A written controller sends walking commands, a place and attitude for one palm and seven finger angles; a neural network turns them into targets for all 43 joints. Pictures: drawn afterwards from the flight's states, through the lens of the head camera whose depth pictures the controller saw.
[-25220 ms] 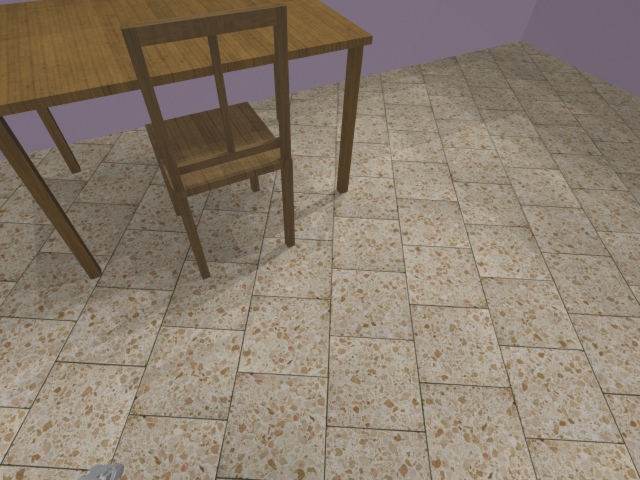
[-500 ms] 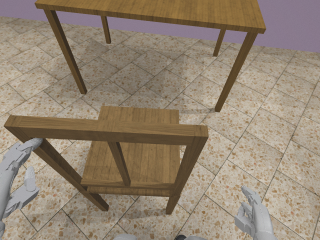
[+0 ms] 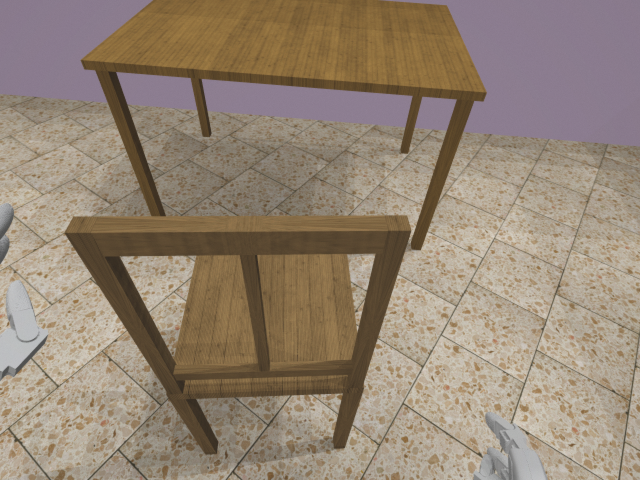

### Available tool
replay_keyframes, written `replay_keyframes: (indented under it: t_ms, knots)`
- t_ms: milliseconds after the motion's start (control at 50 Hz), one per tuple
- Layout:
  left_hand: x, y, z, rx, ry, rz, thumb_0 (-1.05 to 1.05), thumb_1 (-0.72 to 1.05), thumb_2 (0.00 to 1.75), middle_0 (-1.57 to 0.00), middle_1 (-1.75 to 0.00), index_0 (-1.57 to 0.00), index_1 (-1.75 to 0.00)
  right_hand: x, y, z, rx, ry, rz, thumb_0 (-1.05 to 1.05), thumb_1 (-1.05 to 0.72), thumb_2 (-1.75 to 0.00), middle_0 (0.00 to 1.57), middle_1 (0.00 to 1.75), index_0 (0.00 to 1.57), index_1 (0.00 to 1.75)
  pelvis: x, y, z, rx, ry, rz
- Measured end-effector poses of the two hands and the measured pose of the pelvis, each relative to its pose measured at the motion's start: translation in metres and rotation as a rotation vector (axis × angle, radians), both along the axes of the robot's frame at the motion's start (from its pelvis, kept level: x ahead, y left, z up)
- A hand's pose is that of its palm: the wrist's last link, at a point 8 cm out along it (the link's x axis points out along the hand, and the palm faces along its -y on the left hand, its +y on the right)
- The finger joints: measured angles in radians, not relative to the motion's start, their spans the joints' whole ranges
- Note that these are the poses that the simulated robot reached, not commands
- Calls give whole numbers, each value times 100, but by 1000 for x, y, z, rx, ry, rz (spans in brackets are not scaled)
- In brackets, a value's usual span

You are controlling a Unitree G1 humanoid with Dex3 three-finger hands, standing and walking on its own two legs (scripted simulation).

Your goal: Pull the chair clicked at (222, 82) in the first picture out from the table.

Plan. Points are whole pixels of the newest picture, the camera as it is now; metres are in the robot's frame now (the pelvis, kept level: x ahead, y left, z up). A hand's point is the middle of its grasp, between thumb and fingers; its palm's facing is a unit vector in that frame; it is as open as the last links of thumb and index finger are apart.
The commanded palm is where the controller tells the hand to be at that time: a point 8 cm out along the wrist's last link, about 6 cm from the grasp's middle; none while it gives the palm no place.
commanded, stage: step back with the hand held close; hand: left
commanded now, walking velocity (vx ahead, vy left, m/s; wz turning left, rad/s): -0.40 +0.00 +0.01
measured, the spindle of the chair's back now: (257, 319) +0.36 +0.11 -0.06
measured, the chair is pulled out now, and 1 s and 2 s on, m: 0.64 0.64 0.64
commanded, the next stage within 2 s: stop stepping back and stand still in 0.24 s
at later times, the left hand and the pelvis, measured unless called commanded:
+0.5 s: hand out of the picture +0.11 +0.25 +0.18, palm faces +0.37 -0.80 -0.48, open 7.4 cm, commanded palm +0.06 +0.29 +0.19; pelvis -0.10 +0.00 +0.01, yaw -2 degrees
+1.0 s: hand out of the picture +0.06 +0.24 +0.18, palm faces +0.40 -0.77 -0.50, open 7.4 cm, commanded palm +0.01 +0.28 +0.19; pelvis -0.14 -0.02 +0.01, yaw -1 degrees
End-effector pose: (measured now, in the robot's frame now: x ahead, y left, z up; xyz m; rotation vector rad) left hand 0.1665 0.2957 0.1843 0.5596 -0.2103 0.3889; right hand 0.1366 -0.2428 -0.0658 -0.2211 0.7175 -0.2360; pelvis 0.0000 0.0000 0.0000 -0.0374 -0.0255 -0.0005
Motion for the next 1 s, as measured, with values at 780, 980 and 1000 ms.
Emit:
replay_keyframes:
  t_ms: [780,980,1000]
  knots:
    - [-137,-9,7,-50,-90,1,2,89,90,-22,-30,-21,-31,-165,-32,-10,-27,100,-27,1,-90,-90,20,30,20,30,-130,-12,5,2,6,-5]
    - [-142,-14,12,39,-13,-32,2,89,90,-21,-30,-21,-31,-171,-17,-3,28,54,-31,1,-91,-90,20,29,20,30,-137,-15,13,16,7,-14]
    - [-143,-15,13,42,-13,-32,2,89,90,-21,-30,-21,-31,-168,-15,-4,36,55,-23,1,-91,-90,20,29,20,30,-136,-16,13,14,9,-16]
